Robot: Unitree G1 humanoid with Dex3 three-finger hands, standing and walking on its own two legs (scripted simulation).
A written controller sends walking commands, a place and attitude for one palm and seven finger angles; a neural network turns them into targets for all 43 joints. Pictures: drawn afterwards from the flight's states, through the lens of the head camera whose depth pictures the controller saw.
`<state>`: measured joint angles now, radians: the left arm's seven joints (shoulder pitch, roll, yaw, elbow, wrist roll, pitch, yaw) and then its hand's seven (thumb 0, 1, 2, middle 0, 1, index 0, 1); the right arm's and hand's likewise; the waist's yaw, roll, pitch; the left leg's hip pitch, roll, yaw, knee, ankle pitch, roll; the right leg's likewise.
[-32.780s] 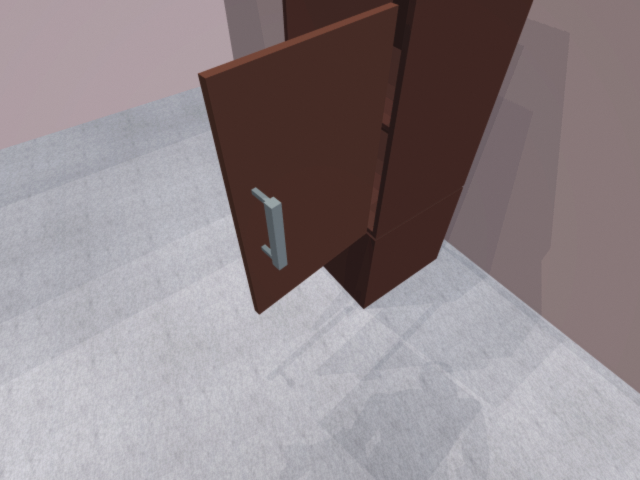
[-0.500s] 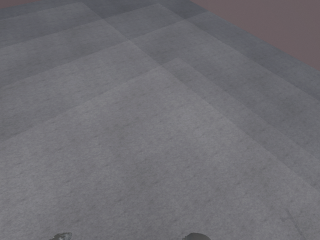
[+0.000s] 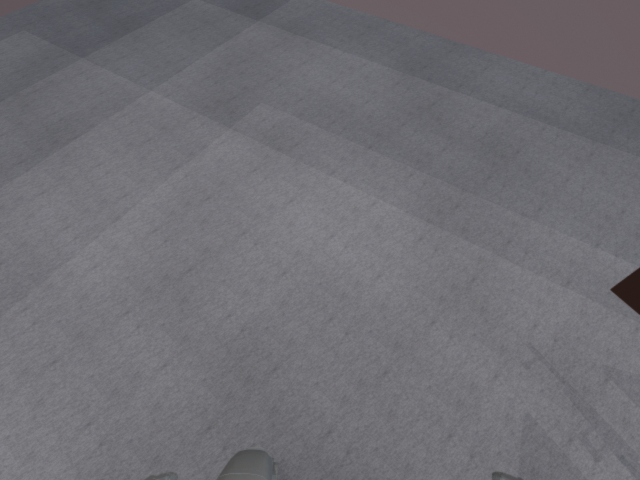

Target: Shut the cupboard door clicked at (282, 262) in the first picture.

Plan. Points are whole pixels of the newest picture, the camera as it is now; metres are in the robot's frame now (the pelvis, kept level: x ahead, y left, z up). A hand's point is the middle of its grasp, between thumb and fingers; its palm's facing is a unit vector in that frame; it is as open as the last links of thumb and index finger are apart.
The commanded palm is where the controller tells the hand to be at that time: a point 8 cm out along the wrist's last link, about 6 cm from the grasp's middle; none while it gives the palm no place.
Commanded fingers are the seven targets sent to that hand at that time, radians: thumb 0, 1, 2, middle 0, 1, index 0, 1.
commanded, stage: turn to face it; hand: left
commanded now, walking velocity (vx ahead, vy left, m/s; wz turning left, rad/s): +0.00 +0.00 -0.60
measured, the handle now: out of the picture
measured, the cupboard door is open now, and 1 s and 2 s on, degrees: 65 65 65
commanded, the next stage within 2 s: take the last steps up to it in 1.38 s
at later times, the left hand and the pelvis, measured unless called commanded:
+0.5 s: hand (185, 429) +0.19 +0.21 -0.16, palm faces -0.30 -0.93 -0.22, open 7.4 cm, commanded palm none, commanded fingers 0.00 0.90 0.90 -0.20 -0.30 -0.20 -0.30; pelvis +0.03 +0.04 +0.00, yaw -19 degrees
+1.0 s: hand (254, 412) +0.22 +0.12 -0.16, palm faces -0.54 -0.81 -0.21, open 7.4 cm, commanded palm none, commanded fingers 0.00 0.90 0.90 -0.20 -0.30 -0.20 -0.30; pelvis +0.05 +0.00 +0.00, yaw -35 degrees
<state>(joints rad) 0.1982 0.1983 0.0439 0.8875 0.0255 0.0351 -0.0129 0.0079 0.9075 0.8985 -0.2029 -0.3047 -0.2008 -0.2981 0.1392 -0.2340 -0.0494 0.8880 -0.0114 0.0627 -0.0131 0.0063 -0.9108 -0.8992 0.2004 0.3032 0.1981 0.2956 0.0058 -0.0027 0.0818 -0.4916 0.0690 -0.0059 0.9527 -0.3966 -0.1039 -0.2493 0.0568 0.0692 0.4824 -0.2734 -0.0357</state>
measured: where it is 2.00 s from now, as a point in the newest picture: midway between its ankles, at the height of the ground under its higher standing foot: outside the picture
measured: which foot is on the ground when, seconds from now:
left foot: up 0.00-0.10, down 0.12-0.62, up 0.64-1.00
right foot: down 0.00-0.12, up 0.14-0.60, down 0.62-1.00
